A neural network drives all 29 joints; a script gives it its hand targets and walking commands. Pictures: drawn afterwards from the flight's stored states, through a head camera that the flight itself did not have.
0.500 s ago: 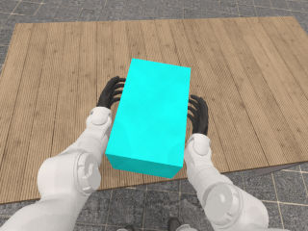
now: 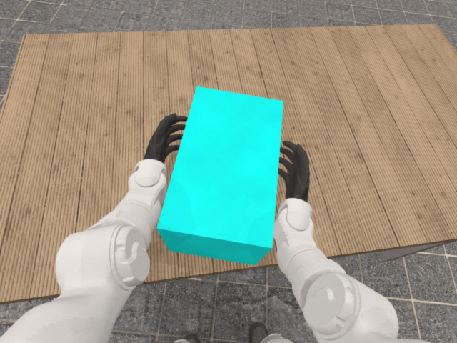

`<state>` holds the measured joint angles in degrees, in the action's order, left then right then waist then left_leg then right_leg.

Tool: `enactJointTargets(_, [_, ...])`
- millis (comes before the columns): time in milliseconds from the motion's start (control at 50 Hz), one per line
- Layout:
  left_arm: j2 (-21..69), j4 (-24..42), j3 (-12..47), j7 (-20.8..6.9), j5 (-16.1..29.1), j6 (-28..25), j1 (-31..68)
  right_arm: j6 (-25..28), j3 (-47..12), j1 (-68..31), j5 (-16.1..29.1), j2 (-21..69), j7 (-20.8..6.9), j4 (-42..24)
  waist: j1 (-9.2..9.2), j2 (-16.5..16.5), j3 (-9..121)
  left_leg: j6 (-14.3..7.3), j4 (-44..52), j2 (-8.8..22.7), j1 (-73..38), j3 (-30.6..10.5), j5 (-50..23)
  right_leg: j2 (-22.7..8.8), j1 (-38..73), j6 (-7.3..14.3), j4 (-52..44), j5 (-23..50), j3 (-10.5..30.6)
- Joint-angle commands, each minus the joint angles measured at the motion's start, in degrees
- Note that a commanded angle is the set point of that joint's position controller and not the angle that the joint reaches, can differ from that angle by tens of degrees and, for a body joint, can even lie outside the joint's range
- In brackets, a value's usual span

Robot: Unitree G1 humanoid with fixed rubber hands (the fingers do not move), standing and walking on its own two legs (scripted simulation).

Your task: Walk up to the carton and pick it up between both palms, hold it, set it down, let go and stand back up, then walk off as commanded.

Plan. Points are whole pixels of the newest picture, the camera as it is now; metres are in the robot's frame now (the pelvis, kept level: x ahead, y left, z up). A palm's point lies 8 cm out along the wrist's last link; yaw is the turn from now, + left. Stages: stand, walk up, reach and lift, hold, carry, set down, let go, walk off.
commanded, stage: reach and lift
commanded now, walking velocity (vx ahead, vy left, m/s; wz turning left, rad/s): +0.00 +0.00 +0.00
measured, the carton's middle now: (226, 176) +0.42 +0.00 -0.03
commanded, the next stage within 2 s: none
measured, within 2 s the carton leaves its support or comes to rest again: leaves its support in 1.04 s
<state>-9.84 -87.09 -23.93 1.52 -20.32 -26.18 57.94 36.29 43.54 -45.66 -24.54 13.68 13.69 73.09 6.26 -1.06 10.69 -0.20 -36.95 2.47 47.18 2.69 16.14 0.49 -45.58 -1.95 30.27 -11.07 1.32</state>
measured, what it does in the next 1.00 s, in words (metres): stands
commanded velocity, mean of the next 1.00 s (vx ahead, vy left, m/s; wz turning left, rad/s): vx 0.00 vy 0.00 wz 0.00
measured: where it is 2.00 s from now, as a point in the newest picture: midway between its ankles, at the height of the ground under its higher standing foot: outside the picture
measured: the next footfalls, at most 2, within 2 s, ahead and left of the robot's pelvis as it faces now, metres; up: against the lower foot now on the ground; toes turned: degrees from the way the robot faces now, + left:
none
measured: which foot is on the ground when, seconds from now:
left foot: down 0.00-1.00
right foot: down 0.00-1.00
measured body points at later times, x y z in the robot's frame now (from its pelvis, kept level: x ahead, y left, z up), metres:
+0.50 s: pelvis +0.00 +0.01 +0.00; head +0.14 +0.04 +0.43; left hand +0.46 +0.13 -0.01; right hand +0.39 -0.12 -0.01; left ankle -0.01 +0.10 -0.72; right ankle +0.01 -0.15 -0.72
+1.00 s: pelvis -0.01 +0.01 +0.00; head +0.10 +0.03 +0.44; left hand +0.43 +0.13 -0.01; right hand +0.38 -0.13 +0.00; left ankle -0.01 +0.10 -0.72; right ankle +0.01 -0.15 -0.72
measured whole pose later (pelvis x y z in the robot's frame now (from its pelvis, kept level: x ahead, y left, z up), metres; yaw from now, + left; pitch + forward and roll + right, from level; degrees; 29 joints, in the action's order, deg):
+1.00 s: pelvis -0.01 +0.01 +0.00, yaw +0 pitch +25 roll -3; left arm -7.5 -90.7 -11.0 7.7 -2.7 -28.6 54.8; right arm 27.9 32.1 -44.9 -24.3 9.3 14.5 73.2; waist 6.3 1.3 12.6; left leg -0.2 -37.0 2.8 47.2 2.7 14.9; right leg 0.7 -44.1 -2.4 27.2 -8.4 1.1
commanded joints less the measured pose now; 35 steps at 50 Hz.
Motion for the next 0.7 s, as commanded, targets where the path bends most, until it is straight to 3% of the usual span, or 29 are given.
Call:
enactJointTargets(0, [41.1,-6.0,7.8,-7.0,-5.9,-4.9,26.6,0.5,-14.3,-29.2,-11.8,28.9,-9.4,2.6,-0.49,10.6,36.3,6.4,-4.4,-0.5,-28.6,-0.5,-33.4,3.0,16.6,3.7,-0.8,23.8,-9.4])
enactJointTargets(60, [40.5,-6.6,7.8,-7.0,-5.6,-5.2,26.6,0.3,-14.8,-28.8,-11.5,28.6,-9.4,2.1,-0.82,10.2,36.4,6.0,-4.1,-0.4,-28.5,-0.8,-32.8,2.8,17.6,3.8,-1.0,24.5,-8.9])
enactJointTargets(300, [41.9,-6.4,12.0,-5.7,-3.8,-6.6,26.6,2.3,-17.2,-28.5,-10.3,26.6,-9.7,4.5,-1.58,12.9,41.3,7.7,-4.3,0.4,-34.4,-1.1,-42.8,4.0,15.6,4.1,-2.6,26.7,-9.4])
enactJointTargets(340, [42.9,-5.5,14.0,-5.2,-2.8,-6.8,27.1,2.4,-16.9,-28.2,-10.2,25.7,-9.6,6.0,-0.61,14.3,42.5,8.3,-4.2,0.9,-36.7,-1.9,-44.9,4.3,13.8,4.4,-3.3,25.8,-9.6])
enactJointTargets(460, [43.5,-5.0,16.7,-4.5,-1.3,-6.7,24.8,2.7,-19.1,-27.3,-8.9,24.2,-9.9,6.5,-0.99,15.3,43.8,9.3,-4.4,2.0,-40.9,-2.8,-52.3,5.1,11.6,4.3,-4.5,25.9,-9.9])
enactJointTargets(560, [43.5,-4.1,18.3,-4.1,0.6,-6.5,26.1,1.6,-19.9,-27.7,-8.1,23.7,-10.0,6.9,-0.64,16.2,45.0,9.4,-3.7,2.0,-40.4,-3.1,-50.9,5.2,10.5,4.6,-4.9,24.3,-9.7])
enactJointTargets(600, [42.9,-4.2,18.4,-3.9,0.8,-6.4,26.5,1.3,-21.3,-28.1,-7.4,24.3,-10.0,6.5,-1.26,15.8,45.1,9.2,-3.8,1.9,-40.7,-2.8,-51.6,5.3,11.0,4.2,-4.8,25.0,-9.5])
enactJointTargets(680, [43.0,-4.1,20.4,-3.9,3.1,-6.2,25.6,0.3,-23.1,-28.3,-6.5,24.9,-10.1,5.5,-0.8,15.0,47.0,9.0,-3.8,1.6,-39.3,-3.0,-50.3,5.3,12.4,4.2,-4.0,26.5,-8.9])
